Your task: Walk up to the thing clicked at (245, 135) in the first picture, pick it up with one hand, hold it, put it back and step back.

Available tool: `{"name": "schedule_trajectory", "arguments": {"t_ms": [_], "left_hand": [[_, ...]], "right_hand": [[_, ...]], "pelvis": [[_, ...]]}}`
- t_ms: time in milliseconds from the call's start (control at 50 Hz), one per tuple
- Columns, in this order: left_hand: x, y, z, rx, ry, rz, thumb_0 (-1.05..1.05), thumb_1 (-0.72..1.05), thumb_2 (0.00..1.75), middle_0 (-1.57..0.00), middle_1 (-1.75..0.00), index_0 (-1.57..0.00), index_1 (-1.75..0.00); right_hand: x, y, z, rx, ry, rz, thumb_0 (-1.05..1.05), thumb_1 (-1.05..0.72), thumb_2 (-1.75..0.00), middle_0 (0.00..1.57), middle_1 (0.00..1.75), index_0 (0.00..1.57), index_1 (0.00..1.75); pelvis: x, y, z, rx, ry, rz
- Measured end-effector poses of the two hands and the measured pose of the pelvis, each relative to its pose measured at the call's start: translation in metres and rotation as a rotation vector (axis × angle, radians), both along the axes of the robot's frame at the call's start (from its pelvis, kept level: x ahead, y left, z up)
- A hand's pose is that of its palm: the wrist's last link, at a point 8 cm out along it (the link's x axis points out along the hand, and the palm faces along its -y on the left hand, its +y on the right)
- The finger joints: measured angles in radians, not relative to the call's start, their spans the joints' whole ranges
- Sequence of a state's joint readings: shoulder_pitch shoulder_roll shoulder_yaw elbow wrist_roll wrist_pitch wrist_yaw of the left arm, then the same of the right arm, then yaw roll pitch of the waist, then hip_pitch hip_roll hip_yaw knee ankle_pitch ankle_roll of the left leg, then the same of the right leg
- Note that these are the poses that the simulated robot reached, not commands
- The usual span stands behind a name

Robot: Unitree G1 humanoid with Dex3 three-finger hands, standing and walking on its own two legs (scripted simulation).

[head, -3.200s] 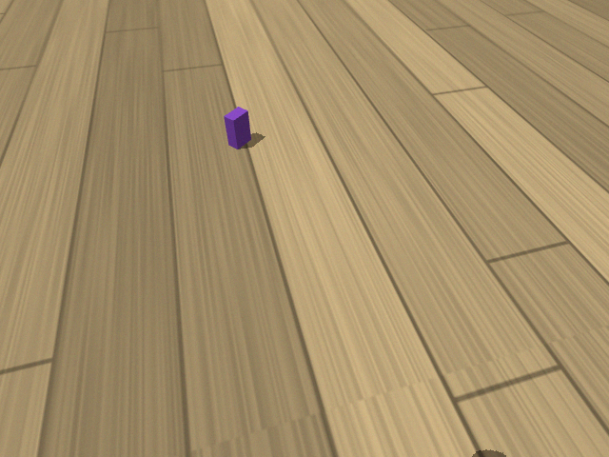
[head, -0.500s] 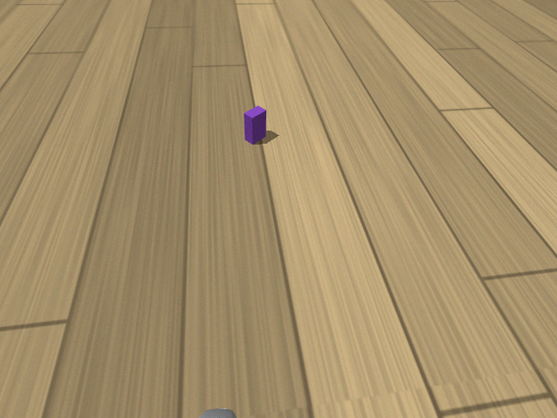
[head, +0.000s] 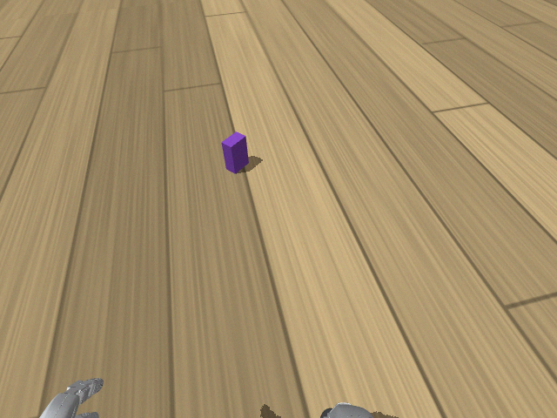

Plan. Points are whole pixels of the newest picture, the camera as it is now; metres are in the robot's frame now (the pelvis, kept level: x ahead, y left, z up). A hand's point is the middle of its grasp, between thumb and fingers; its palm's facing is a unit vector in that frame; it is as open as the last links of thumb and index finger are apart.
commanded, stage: walk up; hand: left
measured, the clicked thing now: (235, 153) +1.44 +0.22 -0.67
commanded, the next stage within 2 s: none
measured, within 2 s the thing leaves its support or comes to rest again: neither
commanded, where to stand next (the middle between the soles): +1.09 +0.00 m, yaw +2 degrees
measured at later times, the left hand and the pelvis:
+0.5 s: hand (119, 357) +0.26 +0.30 -0.16, palm faces +0.02 -0.94 -0.33, open 7.4 cm; pelvis +0.26 +0.02 +0.00, yaw +2 degrees
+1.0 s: hand (174, 196) +0.61 +0.25 -0.11, palm faces -0.04 -0.91 -0.41, open 7.4 cm; pelvis +0.49 -0.03 +0.00, yaw +0 degrees
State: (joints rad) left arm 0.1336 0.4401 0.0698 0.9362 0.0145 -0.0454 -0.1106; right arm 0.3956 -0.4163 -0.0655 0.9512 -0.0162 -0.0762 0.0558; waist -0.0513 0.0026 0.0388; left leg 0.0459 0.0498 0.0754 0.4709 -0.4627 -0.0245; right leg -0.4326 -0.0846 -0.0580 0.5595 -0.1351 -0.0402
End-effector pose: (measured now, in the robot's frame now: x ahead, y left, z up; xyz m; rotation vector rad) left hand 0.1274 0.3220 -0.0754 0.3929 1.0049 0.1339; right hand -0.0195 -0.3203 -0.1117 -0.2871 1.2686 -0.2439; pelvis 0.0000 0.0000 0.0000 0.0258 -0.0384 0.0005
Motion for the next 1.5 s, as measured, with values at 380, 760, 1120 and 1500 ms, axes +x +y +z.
{"name": "schedule_trajectory", "arguments": {"t_ms": [380, 760, 1120, 1500], "left_hand": [[0.073, 0.0, -0.023, -0.049, 0.149, 0.173, 0.01, 0.9, 0.9, -0.2, -0.3, -0.21, -0.3], [0.305, 0.021, -0.015, -0.049, 0.155, 0.054, 0.01, 0.9, 0.9, -0.2, -0.29, -0.21, -0.3], [0.499, -0.042, 0.011, 0.008, -0.001, 0.047, 0.0, 0.9, 0.9, -0.2, -0.3, -0.21, -0.3], [0.581, 0.005, -0.039, -0.047, 0.197, 0.118, 0.01, 0.9, 0.9, -0.2, -0.3, -0.21, -0.3]], "right_hand": [[0.321, -0.001, 0.041, -0.05, -0.155, 0.22, 0.01, -0.91, -0.9, 0.2, 0.3, 0.2, 0.3], [0.446, 0.026, 0.046, -0.045, -0.166, 0.102, 0.01, -0.9, -0.9, 0.2, 0.3, 0.21, 0.3], [0.6, -0.026, 0.009, 0.019, -0.075, 0.097, 0.01, -0.91, -0.9, 0.2, 0.3, 0.2, 0.3], [0.792, 0.012, 0.049, -0.081, -0.224, 0.151, 0.01, -0.9, -0.9, 0.2, 0.3, 0.2, 0.3]], "pelvis": [[0.195, -0.002, 0.01, -0.071, 0.002, 0.038], [0.375, 0.022, 0.019, -0.012, -0.005, -0.013], [0.536, -0.03, 0.014, -0.024, -0.002, 0.003], [0.685, 0.006, 0.007, -0.025, -0.011, 0.012]]}}
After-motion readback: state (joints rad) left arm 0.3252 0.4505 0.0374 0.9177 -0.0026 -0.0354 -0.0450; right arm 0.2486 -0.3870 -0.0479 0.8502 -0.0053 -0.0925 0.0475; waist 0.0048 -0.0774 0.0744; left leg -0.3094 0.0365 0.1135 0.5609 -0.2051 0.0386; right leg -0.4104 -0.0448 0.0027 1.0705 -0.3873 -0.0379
